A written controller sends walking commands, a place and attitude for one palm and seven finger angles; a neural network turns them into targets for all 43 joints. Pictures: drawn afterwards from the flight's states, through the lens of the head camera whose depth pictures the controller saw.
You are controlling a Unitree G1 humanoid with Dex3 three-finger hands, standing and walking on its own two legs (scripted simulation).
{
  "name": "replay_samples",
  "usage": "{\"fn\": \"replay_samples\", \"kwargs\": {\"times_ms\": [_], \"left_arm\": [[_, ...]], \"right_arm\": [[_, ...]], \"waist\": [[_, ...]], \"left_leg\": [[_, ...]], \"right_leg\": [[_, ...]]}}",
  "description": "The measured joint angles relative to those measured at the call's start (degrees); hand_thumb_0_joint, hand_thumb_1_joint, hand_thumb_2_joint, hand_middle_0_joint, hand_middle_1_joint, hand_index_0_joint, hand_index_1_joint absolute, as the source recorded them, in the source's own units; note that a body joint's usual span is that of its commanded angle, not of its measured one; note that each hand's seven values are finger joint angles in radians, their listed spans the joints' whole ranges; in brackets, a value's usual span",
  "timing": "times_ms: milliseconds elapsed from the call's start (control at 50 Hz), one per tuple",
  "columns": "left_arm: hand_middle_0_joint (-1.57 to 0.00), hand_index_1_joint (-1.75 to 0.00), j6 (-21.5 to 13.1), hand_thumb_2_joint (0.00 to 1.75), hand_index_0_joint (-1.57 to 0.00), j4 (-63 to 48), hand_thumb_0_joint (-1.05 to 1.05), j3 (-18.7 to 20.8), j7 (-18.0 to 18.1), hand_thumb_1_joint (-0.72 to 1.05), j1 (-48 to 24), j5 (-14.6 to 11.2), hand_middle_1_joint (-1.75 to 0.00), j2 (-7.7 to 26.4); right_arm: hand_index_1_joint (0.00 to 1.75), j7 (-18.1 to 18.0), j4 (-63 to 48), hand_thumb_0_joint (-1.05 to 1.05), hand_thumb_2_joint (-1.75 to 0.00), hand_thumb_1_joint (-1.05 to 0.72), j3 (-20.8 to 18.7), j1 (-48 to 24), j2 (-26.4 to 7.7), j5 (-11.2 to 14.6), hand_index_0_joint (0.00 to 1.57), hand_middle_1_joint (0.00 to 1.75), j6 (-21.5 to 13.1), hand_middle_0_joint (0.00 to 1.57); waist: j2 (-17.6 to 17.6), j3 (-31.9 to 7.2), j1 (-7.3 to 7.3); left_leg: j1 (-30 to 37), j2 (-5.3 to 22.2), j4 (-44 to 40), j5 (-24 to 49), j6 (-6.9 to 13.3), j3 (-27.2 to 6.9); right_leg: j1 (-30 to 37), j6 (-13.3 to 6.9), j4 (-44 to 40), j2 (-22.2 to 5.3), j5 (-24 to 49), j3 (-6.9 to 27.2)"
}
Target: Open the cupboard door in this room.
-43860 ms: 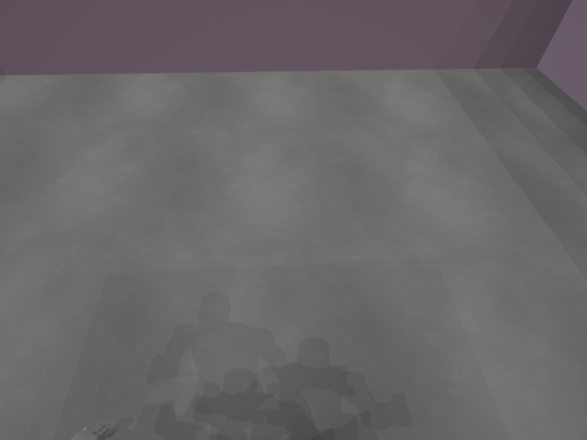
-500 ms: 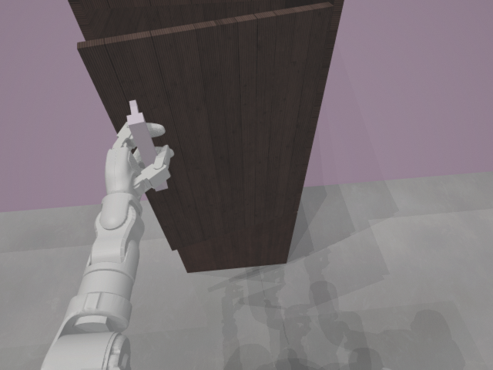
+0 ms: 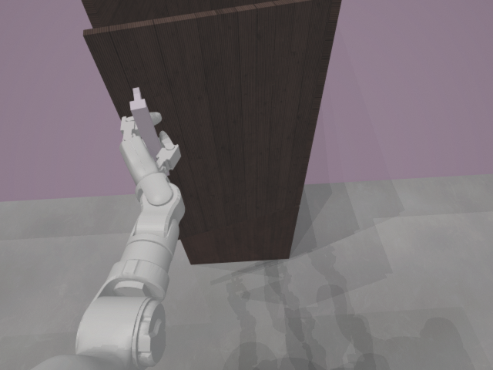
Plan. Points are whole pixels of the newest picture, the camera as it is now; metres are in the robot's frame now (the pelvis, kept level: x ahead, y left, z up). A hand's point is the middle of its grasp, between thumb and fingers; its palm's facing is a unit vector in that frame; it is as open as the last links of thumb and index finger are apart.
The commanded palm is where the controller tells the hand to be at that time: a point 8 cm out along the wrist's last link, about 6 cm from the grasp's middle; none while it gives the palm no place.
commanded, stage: pull the door open along its arc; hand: left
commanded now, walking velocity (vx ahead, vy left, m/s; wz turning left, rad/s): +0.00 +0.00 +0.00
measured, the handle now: (150, 134) +0.49 +0.16 +0.12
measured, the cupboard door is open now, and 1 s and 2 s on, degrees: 15 39 41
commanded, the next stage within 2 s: open thumb and fingers to let go in 0.68 s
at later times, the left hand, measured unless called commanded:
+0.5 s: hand (204, 198) +0.35 +0.06 +0.12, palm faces +0.36 -0.93 +0.00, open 6.2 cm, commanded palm +0.27 +0.08 +0.11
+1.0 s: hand (214, 203) +0.34 +0.04 +0.12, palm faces +0.38 -0.92 -0.06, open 6.9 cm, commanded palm +0.28 +0.07 +0.11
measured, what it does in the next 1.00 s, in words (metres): stands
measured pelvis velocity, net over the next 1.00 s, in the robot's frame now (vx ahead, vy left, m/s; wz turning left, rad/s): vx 0.01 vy -0.02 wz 0.04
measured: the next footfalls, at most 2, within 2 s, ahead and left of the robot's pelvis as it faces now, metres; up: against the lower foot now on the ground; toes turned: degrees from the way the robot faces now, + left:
none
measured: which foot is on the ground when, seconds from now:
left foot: down 0.00-1.00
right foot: down 0.00-1.00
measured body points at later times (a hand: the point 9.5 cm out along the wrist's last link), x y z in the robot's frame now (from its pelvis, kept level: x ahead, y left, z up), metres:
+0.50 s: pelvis +0.01 +0.01 +0.01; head +0.01 -0.01 +0.46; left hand +0.32 +0.11 +0.12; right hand +0.18 -0.22 -0.09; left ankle +0.02 +0.14 -0.71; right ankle -0.03 -0.09 -0.71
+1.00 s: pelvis +0.01 -0.02 +0.01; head +0.01 -0.04 +0.46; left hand +0.31 +0.09 +0.12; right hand +0.19 -0.22 -0.10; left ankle +0.02 +0.14 -0.71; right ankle -0.03 -0.09 -0.71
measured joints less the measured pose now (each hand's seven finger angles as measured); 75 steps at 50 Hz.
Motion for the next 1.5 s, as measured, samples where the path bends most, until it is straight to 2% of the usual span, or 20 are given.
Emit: {"fn": "replay_samples", "kwargs": {"times_ms": [120, 240, 340, 440, 480, 560, 660, 720, 780, 900, 980, 1080, 1200, 1300, 1380, 1500], "left_arm": [[-0.35, -1.35, -0.87, 0.80, -0.35, -2.57, -0.02, 0.03, -1.17, 0.74, 3.26, -1.36, -1.35, 0.39], [-0.35, -1.35, 0.20, 0.78, -0.35, -11.90, -0.01, -4.08, -0.81, 0.74, 11.60, -1.94, -1.35, -2.26], [-0.34, -1.34, 3.37, 0.75, -0.35, -22.38, -0.01, -10.76, 1.12, 0.72, 20.29, -1.46, -1.35, -6.21], [-0.33, -1.33, 7.58, 0.72, -0.34, -31.26, 0.00, -18.65, 4.11, 0.70, 27.39, 0.64, -1.35, -10.50], [-0.33, -1.33, 9.34, 0.73, -0.33, -34.42, 0.00, -23.16, 4.52, 0.70, 29.99, 1.44, -1.35, -9.89], [-0.33, -1.33, 13.18, 0.72, -0.33, -40.66, 0.00, -29.89, 3.97, 0.68, 34.43, 1.08, -1.34, -8.55], [-0.32, -1.34, 19.12, 0.71, -0.35, -47.67, 0.01, -34.33, 1.46, 0.66, 38.64, -0.62, -1.32, -6.45], [-0.32, -1.34, 21.21, 0.71, -0.36, -49.33, 0.01, -34.56, 0.56, 0.66, 39.58, -1.20, -1.31, -6.06], [-0.33, -1.34, 21.69, 0.73, -0.37, -48.59, 0.01, -33.86, 0.71, 0.65, 38.74, -1.26, -1.30, -6.49], [-0.36, -1.34, 20.66, 0.77, -0.38, -41.92, 0.00, -29.50, 3.90, 0.61, 32.41, -0.54, -1.31, -8.99], [-0.36, -1.33, 19.40, 0.75, -0.39, -40.07, 0.00, -27.61, 4.86, 0.54, 30.67, 0.51, -1.31, -9.55], [-0.35, -1.30, 17.20, 0.67, -0.37, -40.41, 0.00, -27.12, 4.39, 0.34, 31.85, 0.79, -1.29, -9.34], [-0.33, -1.26, 15.29, 0.52, -0.34, -38.38, 0.00, -26.27, 5.00, 0.00, 31.44, 0.81, -1.25, -9.48], [-0.31, -1.21, 13.99, 0.40, -0.32, -36.03, 0.00, -25.65, 5.28, -0.27, 29.64, 0.90, -1.21, -9.81], [-0.29, -1.12, 13.46, 0.35, -0.30, -34.78, -0.01, -26.05, 5.37, -0.39, 28.84, 0.96, -1.12, -9.94], [-0.30, -0.93, 13.60, 0.32, -0.30, -34.41, -0.01, -27.65, 4.83, -0.47, 28.53, 0.53, -0.92, -9.95]], "right_arm": [[0.30, 0.35, 0.47, 0.01, -0.90, -0.91, -1.08, 2.89, -1.17, 0.30, 0.20, 0.30, -0.50, 0.20], [0.30, 1.11, -0.81, 0.01, -0.90, -0.91, -1.76, 3.38, -1.54, 0.66, 0.20, 0.30, -1.02, 0.20], [0.30, 1.57, -2.60, 0.01, -0.90, -0.91, -1.44, 0.86, -1.02, 0.86, 0.19, 0.30, -1.16, 0.20], [0.30, 1.98, -4.75, 0.01, -0.90, -0.91, -0.90, -4.14, 0.07, 0.70, 0.19, 0.30, -1.04, 0.20], [0.30, 2.33, -5.72, 0.01, -0.90, -0.91, -0.60, -6.52, 0.78, 0.64, 0.19, 0.30, -0.85, 0.20], [0.30, 3.10, -7.69, 0.01, -0.90, -0.91, 0.44, -10.82, 2.24, 1.12, 0.19, 0.30, -0.32, 0.20], [0.30, 4.39, -9.15, 0.01, -0.90, -0.91, 2.49, -14.58, 3.84, 1.74, 0.20, 0.30, 1.38, 0.20], [0.30, 4.49, -9.42, 0.01, -0.90, -0.91, 3.57, -15.51, 4.32, 1.89, 0.20, 0.30, 2.65, 0.20], [0.30, 3.77, -8.94, 0.01, -0.90, -0.91, 4.01, -15.47, 4.20, 1.74, 0.20, 0.30, 3.49, 0.20], [0.30, 1.97, -5.84, 0.01, -0.90, -0.91, 3.32, -13.97, 2.92, 1.09, 0.20, 0.30, 4.04, 0.20], [0.30, 1.61, -4.91, 0.01, -0.90, -0.91, 2.28, -11.54, 2.10, 0.92, 0.20, 0.30, 3.57, 0.20], [0.30, 0.98, -4.53, 0.01, -0.90, -0.91, 1.26, -8.40, 1.19, 1.04, 0.20, 0.30, 3.11, 0.20], [0.30, 0.12, -3.46, 0.02, -0.90, -0.91, 0.71, -7.39, 0.47, 1.03, 0.19, 0.30, 2.33, 0.20], [0.30, -0.09, -3.26, 0.02, -0.90, -0.91, 0.53, -7.82, 0.72, 0.86, 0.19, 0.30, 1.67, 0.20], [0.30, 0.03, -3.68, 0.02, -0.90, -0.91, 0.79, -8.54, 1.12, 0.87, 0.19, 0.30, 1.53, 0.20], [0.30, 0.45, -4.48, 0.01, -0.90, -0.91, 1.36, -10.08, 1.99, 0.81, 0.19, 0.30, 1.75, 0.20]], "waist": [[0.09, 0.08, -0.36], [0.13, 0.01, 0.48], [0.09, 0.43, 1.78], [0.00, 1.11, 3.30], [-0.09, 1.42, 3.70], [0.00, 2.08, 4.19], [0.42, 2.23, 4.11], [0.71, 2.21, 4.09], [0.77, 2.42, 4.37], [0.46, 2.91, 5.05], [0.28, 3.11, 4.94], [0.17, 3.25, 4.32], [0.31, 3.77, 3.48], [0.15, 3.53, 3.43], [0.13, 3.45, 3.64], [-0.01, 3.33, 4.31]], "left_leg": [[1.58, 0.37, -1.70, 0.61, -0.02, 0.95], [4.49, 0.47, -3.39, 0.74, 0.10, 1.80], [7.57, 0.14, -4.39, 0.55, 0.30, 1.89], [9.56, -0.44, -4.27, 0.13, 0.46, 1.36], [10.13, -0.61, -3.98, -0.11, 0.45, 1.06], [11.31, -0.63, -3.31, -0.68, 0.26, 0.33], [13.09, -0.37, -3.15, -1.27, -0.16, -0.25], [13.95, -0.28, -3.31, -1.43, -0.41, -0.41], [14.20, -0.44, -3.43, -1.30, -0.60, -0.79], [12.63, -0.86, -3.47, -0.30, -0.97, -1.82], [11.57, -0.91, -3.80, 0.39, -1.17, -2.03], [11.47, -0.85, -4.58, 1.03, -1.20, -1.82], [11.95, -0.61, -4.96, 1.39, -0.95, -1.73], [11.98, -0.57, -5.27, 1.65, -0.85, -1.41], [12.26, -0.68, -5.42, 1.66, -0.74, -1.23], [12.23, -0.93, -5.14, 1.41, -0.34, -0.93]], "right_leg": [[0.99, -0.04, -1.38, 0.33, 0.85, 0.95], [3.60, 0.14, -3.15, 0.43, 1.35, 1.79], [6.87, 0.41, -4.45, 0.14, 1.29, 1.85], [9.32, 0.62, -4.64, -0.38, 0.76, 1.28], [10.08, 0.61, -4.43, -0.52, 0.42, 0.97], [11.81, 0.48, -4.37, -0.48, -0.09, 0.26], [14.02, 0.21, -4.83, -0.14, -0.49, -0.27], [14.91, 0.00, -4.93, -0.03, -0.73, -0.42], [15.15, -0.18, -4.67, -0.15, -1.00, -0.81], [13.55, -0.61, -3.67, -0.47, -1.05, -1.87], [12.25, -0.88, -3.34, -0.51, -0.80, -2.08], [11.76, -1.03, -3.49, -0.47, -0.43, -1.87], [12.27, -1.09, -4.12, -0.20, 0.14, -1.76], [12.19, -0.92, -4.50, -0.19, 0.57, -1.44], [12.54, -0.65, -4.90, -0.30, 0.77, -1.26], [12.65, -0.18, -5.03, -0.58, 0.87, -0.98]]}}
